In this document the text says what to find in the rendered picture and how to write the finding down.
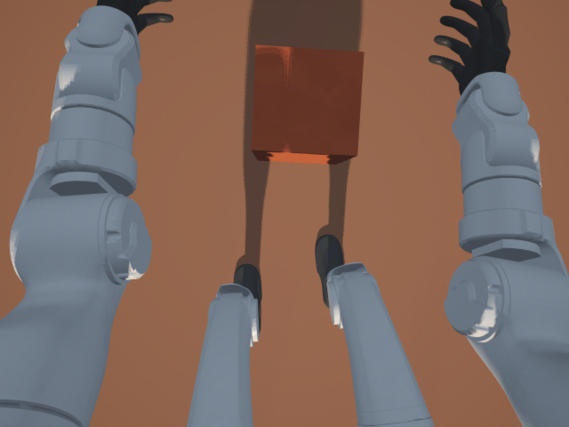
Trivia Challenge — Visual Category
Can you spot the left robot foot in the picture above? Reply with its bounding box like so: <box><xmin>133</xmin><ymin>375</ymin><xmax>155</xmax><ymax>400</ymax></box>
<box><xmin>234</xmin><ymin>264</ymin><xmax>262</xmax><ymax>334</ymax></box>

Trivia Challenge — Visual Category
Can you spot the left robot upper arm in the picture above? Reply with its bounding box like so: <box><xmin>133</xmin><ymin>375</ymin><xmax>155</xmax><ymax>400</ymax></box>
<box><xmin>0</xmin><ymin>192</ymin><xmax>152</xmax><ymax>427</ymax></box>

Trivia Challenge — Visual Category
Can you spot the carton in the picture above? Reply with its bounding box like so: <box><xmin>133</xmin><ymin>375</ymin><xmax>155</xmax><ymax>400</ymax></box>
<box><xmin>251</xmin><ymin>45</ymin><xmax>365</xmax><ymax>165</ymax></box>

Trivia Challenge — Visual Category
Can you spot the right robot forearm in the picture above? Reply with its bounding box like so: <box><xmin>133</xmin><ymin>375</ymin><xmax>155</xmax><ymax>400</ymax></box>
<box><xmin>452</xmin><ymin>72</ymin><xmax>569</xmax><ymax>280</ymax></box>

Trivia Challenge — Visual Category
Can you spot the left robot hand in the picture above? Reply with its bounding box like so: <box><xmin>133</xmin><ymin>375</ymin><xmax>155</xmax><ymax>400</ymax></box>
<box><xmin>96</xmin><ymin>0</ymin><xmax>173</xmax><ymax>35</ymax></box>

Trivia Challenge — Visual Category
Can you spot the left robot forearm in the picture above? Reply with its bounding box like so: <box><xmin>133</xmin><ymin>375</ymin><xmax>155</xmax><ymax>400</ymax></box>
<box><xmin>10</xmin><ymin>5</ymin><xmax>142</xmax><ymax>280</ymax></box>

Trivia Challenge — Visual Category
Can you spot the right robot hand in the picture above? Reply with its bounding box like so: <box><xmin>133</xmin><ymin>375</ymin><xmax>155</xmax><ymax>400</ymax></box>
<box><xmin>429</xmin><ymin>0</ymin><xmax>510</xmax><ymax>95</ymax></box>

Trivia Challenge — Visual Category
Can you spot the right robot upper arm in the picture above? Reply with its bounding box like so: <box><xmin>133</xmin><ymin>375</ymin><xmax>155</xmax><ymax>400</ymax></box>
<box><xmin>444</xmin><ymin>256</ymin><xmax>569</xmax><ymax>427</ymax></box>

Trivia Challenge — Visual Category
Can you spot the robot right shin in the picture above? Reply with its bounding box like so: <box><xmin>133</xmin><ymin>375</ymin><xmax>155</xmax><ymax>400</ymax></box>
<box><xmin>327</xmin><ymin>262</ymin><xmax>380</xmax><ymax>291</ymax></box>

